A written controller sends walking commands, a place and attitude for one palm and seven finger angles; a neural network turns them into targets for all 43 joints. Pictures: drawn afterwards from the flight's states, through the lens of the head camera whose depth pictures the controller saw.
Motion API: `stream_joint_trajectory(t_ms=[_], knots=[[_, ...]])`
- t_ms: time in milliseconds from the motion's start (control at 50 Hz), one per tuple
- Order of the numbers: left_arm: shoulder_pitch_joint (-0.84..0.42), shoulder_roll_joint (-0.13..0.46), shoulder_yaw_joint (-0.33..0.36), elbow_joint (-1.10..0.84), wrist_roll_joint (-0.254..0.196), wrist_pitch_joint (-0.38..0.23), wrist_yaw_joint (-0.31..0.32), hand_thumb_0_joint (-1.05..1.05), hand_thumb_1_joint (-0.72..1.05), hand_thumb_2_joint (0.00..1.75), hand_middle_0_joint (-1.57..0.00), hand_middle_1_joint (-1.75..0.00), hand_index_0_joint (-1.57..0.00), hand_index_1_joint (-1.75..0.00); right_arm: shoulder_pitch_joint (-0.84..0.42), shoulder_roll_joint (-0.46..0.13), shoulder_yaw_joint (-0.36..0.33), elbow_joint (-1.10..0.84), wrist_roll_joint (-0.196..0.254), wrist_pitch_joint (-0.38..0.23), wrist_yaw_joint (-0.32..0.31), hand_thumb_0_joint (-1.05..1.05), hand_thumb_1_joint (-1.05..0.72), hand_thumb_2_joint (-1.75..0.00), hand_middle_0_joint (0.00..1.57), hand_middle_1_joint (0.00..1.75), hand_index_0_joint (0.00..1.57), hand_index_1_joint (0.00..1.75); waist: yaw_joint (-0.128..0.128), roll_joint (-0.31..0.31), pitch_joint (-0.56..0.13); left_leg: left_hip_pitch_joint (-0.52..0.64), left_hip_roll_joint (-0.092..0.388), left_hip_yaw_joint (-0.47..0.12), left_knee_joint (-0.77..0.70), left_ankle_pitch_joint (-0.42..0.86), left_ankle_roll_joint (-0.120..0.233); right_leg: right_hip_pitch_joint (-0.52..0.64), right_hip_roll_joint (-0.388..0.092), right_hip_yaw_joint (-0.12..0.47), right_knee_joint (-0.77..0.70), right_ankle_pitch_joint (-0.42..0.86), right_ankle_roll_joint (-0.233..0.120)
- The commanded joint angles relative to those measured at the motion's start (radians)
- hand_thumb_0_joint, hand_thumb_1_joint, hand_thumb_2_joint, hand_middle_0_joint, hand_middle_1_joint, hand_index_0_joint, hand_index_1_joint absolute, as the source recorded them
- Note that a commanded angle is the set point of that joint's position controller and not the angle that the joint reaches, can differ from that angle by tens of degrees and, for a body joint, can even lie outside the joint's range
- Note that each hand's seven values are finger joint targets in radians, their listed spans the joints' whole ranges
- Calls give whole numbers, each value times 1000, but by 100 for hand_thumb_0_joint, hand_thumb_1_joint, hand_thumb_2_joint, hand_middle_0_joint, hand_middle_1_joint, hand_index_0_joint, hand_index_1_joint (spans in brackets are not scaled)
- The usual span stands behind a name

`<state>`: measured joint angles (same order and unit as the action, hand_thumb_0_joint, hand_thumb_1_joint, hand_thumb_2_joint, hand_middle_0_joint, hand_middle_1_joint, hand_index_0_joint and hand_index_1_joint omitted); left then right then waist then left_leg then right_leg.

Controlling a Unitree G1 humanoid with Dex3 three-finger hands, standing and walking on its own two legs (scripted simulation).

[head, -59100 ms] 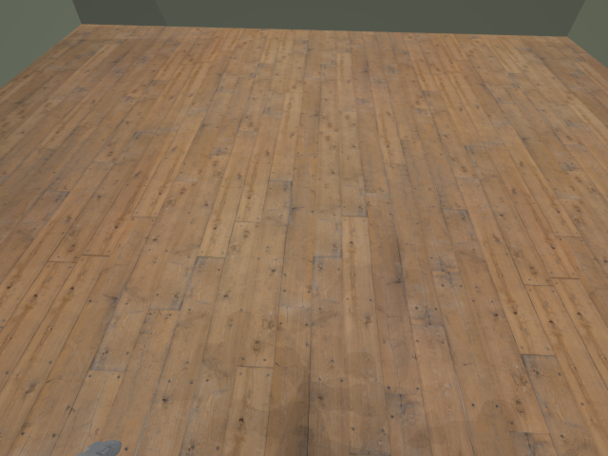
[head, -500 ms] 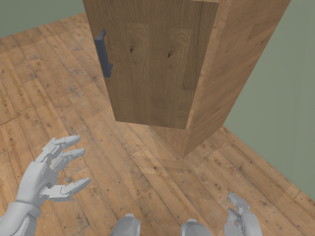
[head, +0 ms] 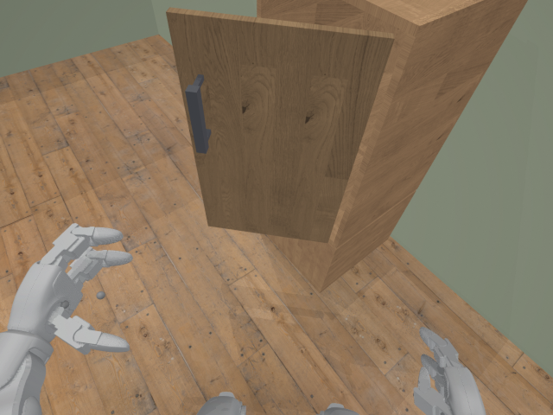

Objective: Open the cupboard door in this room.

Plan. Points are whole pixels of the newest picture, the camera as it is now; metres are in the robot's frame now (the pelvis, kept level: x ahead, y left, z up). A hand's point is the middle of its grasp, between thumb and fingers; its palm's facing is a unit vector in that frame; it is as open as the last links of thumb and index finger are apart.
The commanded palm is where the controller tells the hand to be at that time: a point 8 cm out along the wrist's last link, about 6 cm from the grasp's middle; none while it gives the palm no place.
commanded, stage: raise the hand with hooked fingers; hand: left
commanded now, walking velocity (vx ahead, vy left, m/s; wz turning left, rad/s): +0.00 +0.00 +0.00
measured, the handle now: (201, 115) +0.61 +0.19 +0.07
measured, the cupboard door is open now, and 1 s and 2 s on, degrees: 44 44 44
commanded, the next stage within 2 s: move the hooked fingers beside the handle in 0.84 s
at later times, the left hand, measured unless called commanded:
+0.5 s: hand (93, 250) +0.30 +0.27 +0.08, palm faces -0.07 -1.00 -0.02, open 14.0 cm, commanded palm +0.27 +0.31 +0.08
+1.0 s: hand (96, 252) +0.30 +0.26 +0.08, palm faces -0.06 -1.00 -0.02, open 14.0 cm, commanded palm +0.29 +0.31 +0.08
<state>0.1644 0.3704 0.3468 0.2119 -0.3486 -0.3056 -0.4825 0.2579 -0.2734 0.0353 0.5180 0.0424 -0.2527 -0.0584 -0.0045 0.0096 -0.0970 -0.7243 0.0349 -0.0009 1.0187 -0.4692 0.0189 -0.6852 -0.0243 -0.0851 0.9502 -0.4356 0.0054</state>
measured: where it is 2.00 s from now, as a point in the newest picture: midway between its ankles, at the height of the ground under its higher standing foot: outside the picture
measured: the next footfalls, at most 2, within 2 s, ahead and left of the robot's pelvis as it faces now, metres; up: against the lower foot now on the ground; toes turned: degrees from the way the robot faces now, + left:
none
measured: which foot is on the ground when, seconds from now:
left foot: down 0.00-1.00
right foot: down 0.00-1.00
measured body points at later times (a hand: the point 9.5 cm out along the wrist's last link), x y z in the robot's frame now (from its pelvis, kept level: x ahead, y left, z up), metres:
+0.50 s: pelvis +0.01 +0.00 +0.01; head +0.06 +0.01 +0.46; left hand +0.30 +0.32 +0.08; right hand +0.15 -0.26 -0.06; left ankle +0.02 +0.10 -0.68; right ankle +0.02 -0.13 -0.68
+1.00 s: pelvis +0.01 -0.01 +0.01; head +0.06 +0.00 +0.46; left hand +0.30 +0.32 +0.08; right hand +0.16 -0.26 -0.06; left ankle +0.02 +0.10 -0.68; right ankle +0.02 -0.13 -0.68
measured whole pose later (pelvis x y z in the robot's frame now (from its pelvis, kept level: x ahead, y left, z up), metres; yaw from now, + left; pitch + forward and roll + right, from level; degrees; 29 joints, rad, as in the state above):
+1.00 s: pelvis +0.01 -0.01 +0.01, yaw -1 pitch +10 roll -2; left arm -0.06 0.44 0.44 0.48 -0.37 -0.27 -0.60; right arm 0.28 -0.28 0.05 0.53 0.04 -0.20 -0.07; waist -0.01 0.02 -0.09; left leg -0.67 0.04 0.01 0.94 -0.44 0.01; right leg -0.65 -0.01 -0.07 0.88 -0.41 0.00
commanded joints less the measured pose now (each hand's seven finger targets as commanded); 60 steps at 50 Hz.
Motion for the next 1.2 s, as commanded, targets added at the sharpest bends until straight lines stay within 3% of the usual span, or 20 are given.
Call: stream_joint_trajectory(t_ms=[0,60,120,180,320,380,460,500,600,660,760,820,920,980,1040,1060,1100,1180], knots=[[-204,230,115,-158,-30,-35,-27,0,-50,30,-30,-120,-30,-120,-8,-153,-63,-129,5,-36,-19,0,-90,-90,20,30,20,30,-9,97,-193,175,-29,-42,-206,236,-7,85,56,11,-134,154,-36],[-253,244,128,-110,-33,-24,-42,0,-50,30,-30,-120,-30,-120,-9,-154,-59,-124,6,-31,-26,0,-90,-90,20,30,20,30,-13,72,-181,173,-29,-43,-214,220,-6,89,54,12,-149,143,-34],[-302,274,139,-83,-32,-20,-65,0,-50,30,-30,-120,-30,-120,-9,-157,-54,-119,5,-27,-28,0,-90,-90,20,30,20,30,-8,107,-199,190,-31,-39,-218,233,-7,104,55,19,-154,153,-38],[-332,305,167,-55,-44,-14,-80,0,-50,30,-30,-120,-30,-120,-5,-160,-55,-117,3,-26,-31,0,-90,-90,20,30,20,30,-6,77,-210,191,-33,-36,-213,256,-3,125,59,24,-160,179,-39],[-407,354,201,30,-49,-4,-110,0,-50,30,-30,-120,-30,-120,10,-165,-54,-108,5,-12,-35,0,-90,-90,20,30,20,30,-3,86,-226,202,-33,-25,-229,286,-3,157,54,32,-178,215,-37],[-366,310,170,66,-60,3,-129,0,-50,30,-30,-120,-30,-120,18,-166,-58,-114,6,-11,-29,0,-90,-90,20,30,20,30,-3,44,-217,194,-36,-22,-228,302,0,166,57,34,-182,237,-38],[-365,319,180,51,-56,-4,-124,0,-50,30,-30,-120,-30,-120,23,-166,-66,-117,6,-4,-22,0,-90,-90,20,30,20,30,-4,59,-221,194,-37,-12,-229,301,1,159,51,38,-187,244,-32],[-393,358,206,16,-54,-16,-116,0,-50,30,-30,-120,-30,-120,23,-166,-64,-122,3,-2,-20,0,-90,-90,20,30,20,30,5,99,-240,198,-37,-12,-228,314,-1,174,53,42,-177,252,-37],[-383,355,215,6,-53,-39,-97,0,-50,30,-30,-120,-30,-120,26,-160,-64,-123,1,1,-21,0,-90,-90,20,30,20,30,-1,88,-242,203,-35,-10,-229,317,1,177,56,43,-177,258,-34],[-387,339,199,3,-51,-40,-97,0,-50,30,-30,-120,-30,-120,21,-158,-64,-120,5,1,-23,0,-90,-90,20,30,20,30,-4,113,-240,213,-34,-11,-236,296,-1,164,52,41,-181,237,-32],[-389,320,181,47,-50,-24,-109,0,-50,30,-30,-120,-30,-120,18,-158,-59,-118,7,5,-28,0,-90,-90,20,30,20,30,-11,89,-206,196,-34,-13,-237,277,-1,150,53,38,-187,229,-31],[-400,334,192,49,-55,-24,-118,0,-50,30,-30,-120,-30,-120,21,-160,-59,-118,4,6,-29,0,-90,-90,20,30,20,30,-11,64,-238,198,-36,-10,-229,286,2,171,53,47,-186,246,-29],[-407,329,188,65,-54,-25,-119,0,-50,30,-30,-120,-30,-120,13,-158,-57,-119,4,9,-28,0,-90,-90,20,30,20,30,-11,62,-220,181,-37,-8,-226,266,1,162,51,49,-188,225,-29],[-586,356,174,100,-42,-35,-115,0,-50,30,-30,-120,-30,-120,22,-166,-52,-93,2,17,-40,0,-90,-90,20,30,20,30,-40,59,-188,163,-33,-14,-213,226,1,124,53,55,-185,180,-31],[-616,348,155,121,-25,-48,-122,0,-50,30,-30,-120,-30,-120,29,-163,-54,-92,4,16,-44,0,-90,-90,20,30,20,30,-32,108,-255,201,-34,-18,-217,251,0,124,48,53,-173,200,-33],[-656,337,132,124,-19,-48,-123,0,-50,30,-30,-120,-30,-120,30,-161,-54,-87,6,15,-46,0,-90,-90,20,30,20,30,-42,125,-249,213,-33,-19,-217,241,0,101,48,50,-174,190,-33],[-712,360,138,172,-11,-43,-120,0,-50,30,-30,-120,-30,-120,42,-168,-53,-73,4,23,-47,0,-90,-90,20,30,20,30,-47,92,-253,199,-30,-25,-212,243,0,102,51,51,-169,193,-34],[-706,399,172,251,-1,-29,-111,0,-50,30,-30,-120,-30,-120,53,-174,-54,-74,1,41,-39,0,-90,-90,20,30,20,30,-25,76,-270,177,-33,-22,-210,278,-1,132,49,49,-159,228,-38]])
